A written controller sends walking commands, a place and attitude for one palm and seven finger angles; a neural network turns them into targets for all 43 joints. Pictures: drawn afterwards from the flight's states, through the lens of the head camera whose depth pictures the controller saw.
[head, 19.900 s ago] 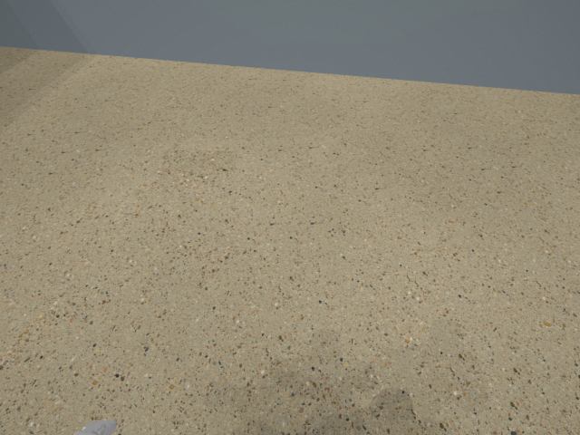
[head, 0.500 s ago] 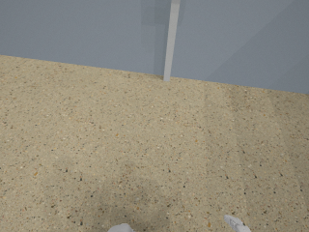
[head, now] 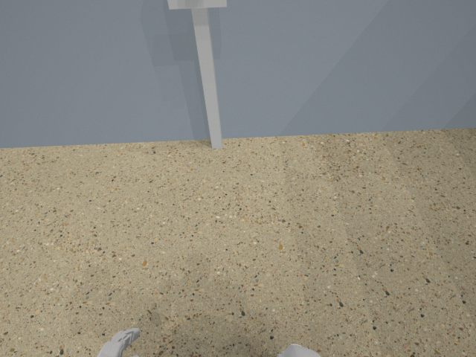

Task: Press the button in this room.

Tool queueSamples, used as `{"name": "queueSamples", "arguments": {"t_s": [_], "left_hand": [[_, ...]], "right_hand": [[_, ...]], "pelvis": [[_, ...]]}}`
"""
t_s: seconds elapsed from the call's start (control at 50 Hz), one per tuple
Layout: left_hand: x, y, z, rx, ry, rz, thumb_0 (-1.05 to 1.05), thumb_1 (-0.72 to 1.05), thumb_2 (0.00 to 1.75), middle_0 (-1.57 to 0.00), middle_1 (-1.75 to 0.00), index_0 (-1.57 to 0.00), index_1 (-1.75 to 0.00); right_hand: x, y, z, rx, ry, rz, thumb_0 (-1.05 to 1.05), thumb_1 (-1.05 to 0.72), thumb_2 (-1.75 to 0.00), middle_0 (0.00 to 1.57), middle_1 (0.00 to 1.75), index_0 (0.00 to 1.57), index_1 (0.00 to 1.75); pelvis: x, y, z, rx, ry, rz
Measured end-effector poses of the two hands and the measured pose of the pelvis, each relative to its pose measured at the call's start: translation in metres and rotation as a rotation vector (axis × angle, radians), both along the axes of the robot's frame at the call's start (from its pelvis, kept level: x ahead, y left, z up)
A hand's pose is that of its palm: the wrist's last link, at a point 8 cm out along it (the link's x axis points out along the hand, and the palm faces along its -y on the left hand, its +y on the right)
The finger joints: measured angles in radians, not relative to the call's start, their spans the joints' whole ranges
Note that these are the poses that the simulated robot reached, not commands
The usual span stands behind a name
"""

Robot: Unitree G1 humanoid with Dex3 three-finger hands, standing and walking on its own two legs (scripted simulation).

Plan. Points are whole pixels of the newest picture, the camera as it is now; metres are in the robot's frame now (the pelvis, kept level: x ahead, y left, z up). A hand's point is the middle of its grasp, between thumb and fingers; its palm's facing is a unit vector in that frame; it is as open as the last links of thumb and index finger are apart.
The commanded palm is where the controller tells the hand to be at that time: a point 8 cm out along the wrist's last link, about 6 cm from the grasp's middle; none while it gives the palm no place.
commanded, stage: stand and wait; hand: left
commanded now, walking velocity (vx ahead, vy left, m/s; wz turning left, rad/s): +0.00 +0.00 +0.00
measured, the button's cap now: out of the picture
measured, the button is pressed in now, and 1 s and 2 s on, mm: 0 0 0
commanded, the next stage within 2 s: look at it before walking up in 1.04 s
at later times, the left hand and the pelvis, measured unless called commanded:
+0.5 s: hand out of the picture +0.12 +0.18 -0.16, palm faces +0.07 -0.99 -0.15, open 7.3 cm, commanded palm none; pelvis +0.13 +0.02 +0.02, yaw +0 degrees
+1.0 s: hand out of the picture +0.14 +0.17 -0.15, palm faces +0.03 -0.98 -0.19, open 7.4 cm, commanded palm none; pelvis +0.15 +0.01 +0.02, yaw +0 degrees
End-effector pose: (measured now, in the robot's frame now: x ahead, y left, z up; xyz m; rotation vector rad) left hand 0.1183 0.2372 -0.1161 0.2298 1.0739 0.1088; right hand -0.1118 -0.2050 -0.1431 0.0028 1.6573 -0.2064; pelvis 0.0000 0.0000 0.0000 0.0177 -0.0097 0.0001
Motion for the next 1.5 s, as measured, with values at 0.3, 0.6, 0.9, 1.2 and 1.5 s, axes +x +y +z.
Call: {"name": "queueSamples", "arguments": {"t_s": [0.3,0.6,0.9,1.2,1.5], "left_hand": [[0.008,0.000,-0.008,-0.045,0.154,0.134,-0.01,0.93,0.90,-0.20,-0.30,-0.20,-0.30],[-0.017,-0.007,-0.010,-0.082,0.392,0.151,0.00,0.91,0.90,-0.20,-0.30,-0.20,-0.30],[0.012,-0.016,-0.008,-0.058,0.342,0.131,0.00,0.91,0.90,-0.20,-0.30,-0.20,-0.30],[0.001,-0.033,-0.007,-0.064,0.359,0.142,0.00,0.91,0.90,-0.20,-0.30,-0.20,-0.30],[-0.023,-0.047,-0.008,-0.092,0.412,0.164,0.00,0.91,0.90,-0.20,-0.30,-0.20,-0.30]], "right_hand": [[0.272,-0.022,0.023,-0.102,-0.455,0.194,0.01,-0.94,-0.90,0.20,0.30,0.19,0.29],[0.310,0.006,0.024,-0.084,-0.405,0.156,-0.01,-0.95,-0.90,0.20,0.30,0.20,0.30],[0.241,0.001,0.017,-0.053,-0.197,0.111,0.00,-0.92,-0.90,0.20,0.30,0.19,0.30],[0.218,0.010,0.013,-0.004,-0.151,0.082,0.00,-0.91,-0.90,0.20,0.30,0.19,0.30],[0.238,-0.009,0.016,-0.045,-0.192,0.111,0.01,-0.92,-0.90,0.20,0.30,0.19,0.30]], "pelvis": [[0.088,0.008,0.015,-0.048,-0.021,0.023],[0.140,0.023,0.022,-0.010,0.012,-0.004],[0.151,0.011,0.023,-0.004,-0.010,0.000],[0.147,0.000,0.023,-0.006,-0.012,0.005],[0.145,-0.004,0.023,-0.008,-0.009,0.007]]}}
